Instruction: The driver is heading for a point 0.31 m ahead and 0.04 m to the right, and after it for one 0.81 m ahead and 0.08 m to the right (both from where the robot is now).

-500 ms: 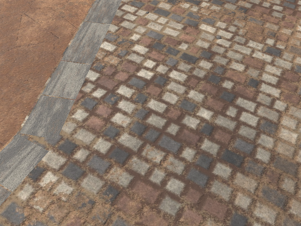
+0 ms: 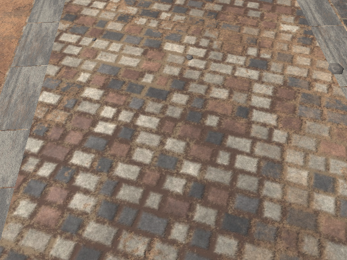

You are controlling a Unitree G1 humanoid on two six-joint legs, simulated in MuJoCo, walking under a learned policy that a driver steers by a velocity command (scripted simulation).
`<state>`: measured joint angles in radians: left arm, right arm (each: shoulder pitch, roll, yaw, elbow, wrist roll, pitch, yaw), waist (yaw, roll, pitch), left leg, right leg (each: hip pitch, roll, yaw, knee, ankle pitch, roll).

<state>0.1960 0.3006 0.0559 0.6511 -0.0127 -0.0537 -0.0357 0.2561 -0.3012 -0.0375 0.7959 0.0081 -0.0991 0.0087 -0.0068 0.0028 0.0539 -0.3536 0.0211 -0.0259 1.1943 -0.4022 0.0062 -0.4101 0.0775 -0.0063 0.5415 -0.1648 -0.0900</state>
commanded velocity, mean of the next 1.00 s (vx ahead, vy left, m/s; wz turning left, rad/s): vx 0.50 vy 0.00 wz -0.27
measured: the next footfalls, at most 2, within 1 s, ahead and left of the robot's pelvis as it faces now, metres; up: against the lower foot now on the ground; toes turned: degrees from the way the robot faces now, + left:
left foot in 0.36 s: +0.40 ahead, +0.12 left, +0.00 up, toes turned -14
right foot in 0.86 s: +0.60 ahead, -0.19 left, +0.00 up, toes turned -15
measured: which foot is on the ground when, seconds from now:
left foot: up 0.00-0.34, down 0.36-0.88, up 0.90-1.00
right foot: down 0.00-0.38, up 0.40-0.84, down 0.86-1.00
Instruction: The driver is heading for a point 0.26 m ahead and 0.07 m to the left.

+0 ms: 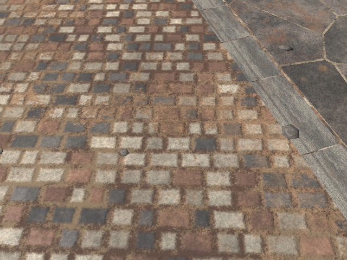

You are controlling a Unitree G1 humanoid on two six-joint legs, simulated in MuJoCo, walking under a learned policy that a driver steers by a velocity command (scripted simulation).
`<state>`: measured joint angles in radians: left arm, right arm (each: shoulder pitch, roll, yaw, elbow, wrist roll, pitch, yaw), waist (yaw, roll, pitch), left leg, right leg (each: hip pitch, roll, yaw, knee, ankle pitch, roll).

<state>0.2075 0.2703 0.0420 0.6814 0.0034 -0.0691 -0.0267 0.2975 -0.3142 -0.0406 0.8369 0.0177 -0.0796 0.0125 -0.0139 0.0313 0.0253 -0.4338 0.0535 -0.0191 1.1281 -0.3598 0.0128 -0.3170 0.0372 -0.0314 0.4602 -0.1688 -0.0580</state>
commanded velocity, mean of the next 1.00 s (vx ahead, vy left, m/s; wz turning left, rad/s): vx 0.15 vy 0.00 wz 0.00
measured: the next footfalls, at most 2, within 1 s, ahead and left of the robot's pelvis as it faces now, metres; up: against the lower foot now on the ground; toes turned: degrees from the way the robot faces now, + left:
left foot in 0.32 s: +0.33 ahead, +0.14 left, +0.00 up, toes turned +1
right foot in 0.60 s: +0.26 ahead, -0.11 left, +0.00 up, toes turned +1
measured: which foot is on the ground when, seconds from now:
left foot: up 0.00-0.30, down 0.32-1.00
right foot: down 0.00-0.34, up 0.36-0.58, down 0.60-1.00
